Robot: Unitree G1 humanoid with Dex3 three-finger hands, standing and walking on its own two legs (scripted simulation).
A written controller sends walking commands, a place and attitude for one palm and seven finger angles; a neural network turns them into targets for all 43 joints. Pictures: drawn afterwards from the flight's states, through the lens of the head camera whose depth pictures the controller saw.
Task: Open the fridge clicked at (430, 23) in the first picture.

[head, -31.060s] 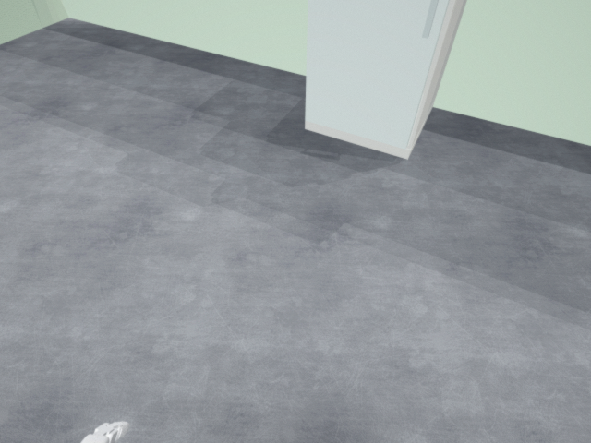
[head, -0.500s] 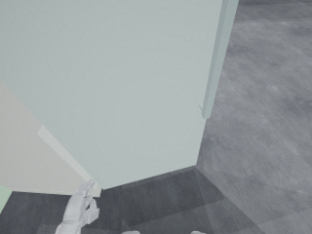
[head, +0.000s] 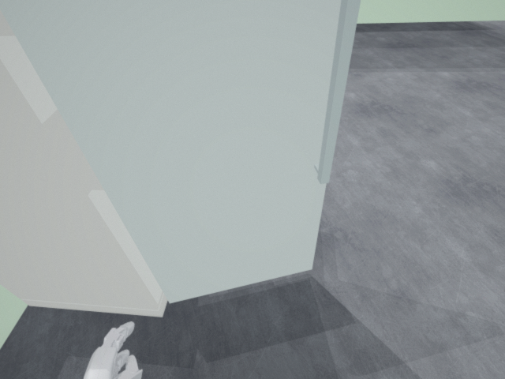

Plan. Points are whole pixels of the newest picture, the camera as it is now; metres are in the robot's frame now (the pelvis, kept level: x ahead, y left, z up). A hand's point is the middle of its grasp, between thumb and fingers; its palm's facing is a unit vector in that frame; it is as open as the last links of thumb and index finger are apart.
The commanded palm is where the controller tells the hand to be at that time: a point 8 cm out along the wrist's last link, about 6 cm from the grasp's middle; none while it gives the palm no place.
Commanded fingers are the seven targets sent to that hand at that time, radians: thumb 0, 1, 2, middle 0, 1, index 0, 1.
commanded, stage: stop stepping back and stand still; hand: right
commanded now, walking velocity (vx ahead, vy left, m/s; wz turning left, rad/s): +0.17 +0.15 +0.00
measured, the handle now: (330, 99) +0.65 -0.13 +0.13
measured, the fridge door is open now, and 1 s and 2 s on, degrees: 71 71 71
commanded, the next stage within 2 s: let the arm hang, fingers relaxed in 1.44 s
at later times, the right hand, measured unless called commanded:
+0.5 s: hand out of the picture +0.20 -0.29 +0.17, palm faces +0.47 +0.79 -0.39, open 7.4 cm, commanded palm +0.13 -0.32 +0.18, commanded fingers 0.00 -0.90 -0.90 0.20 0.30 0.20 0.30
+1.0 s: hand out of the picture +0.21 -0.29 +0.17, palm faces +0.42 +0.79 -0.45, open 7.4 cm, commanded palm +0.15 -0.33 +0.18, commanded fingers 0.00 -0.90 -0.90 0.20 0.30 0.20 0.30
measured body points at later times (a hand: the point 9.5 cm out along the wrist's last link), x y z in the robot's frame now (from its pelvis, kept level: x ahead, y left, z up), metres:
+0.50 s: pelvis +0.00 -0.02 +0.00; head -0.01 -0.04 +0.45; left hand +0.16 +0.21 -0.07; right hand +0.16 -0.33 +0.19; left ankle -0.01 +0.09 -0.73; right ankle +0.03 -0.12 -0.73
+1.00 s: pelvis +0.02 -0.02 +0.01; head +0.03 -0.04 +0.46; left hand +0.20 +0.20 -0.06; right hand +0.19 -0.33 +0.19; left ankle -0.01 +0.09 -0.73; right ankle +0.03 -0.12 -0.73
